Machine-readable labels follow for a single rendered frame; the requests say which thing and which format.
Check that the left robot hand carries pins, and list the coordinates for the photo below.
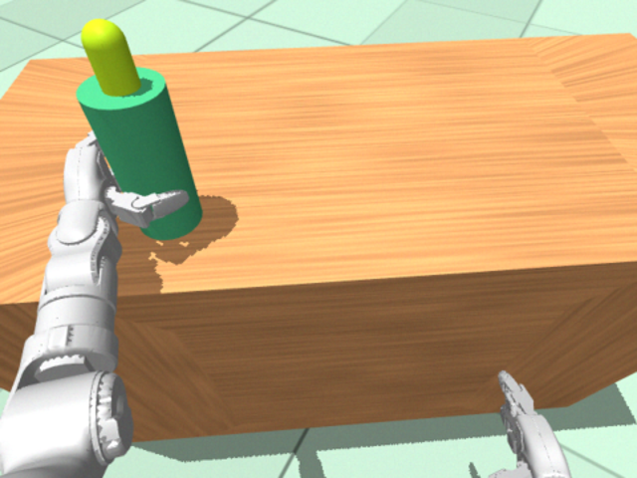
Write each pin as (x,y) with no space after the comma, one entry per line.
(87,176)

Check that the bottle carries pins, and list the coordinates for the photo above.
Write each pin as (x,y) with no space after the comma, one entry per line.
(131,114)

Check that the left robot arm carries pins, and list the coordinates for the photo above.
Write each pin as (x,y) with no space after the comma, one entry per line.
(67,414)

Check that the right robot hand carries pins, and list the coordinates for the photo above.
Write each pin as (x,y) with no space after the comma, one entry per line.
(530,436)

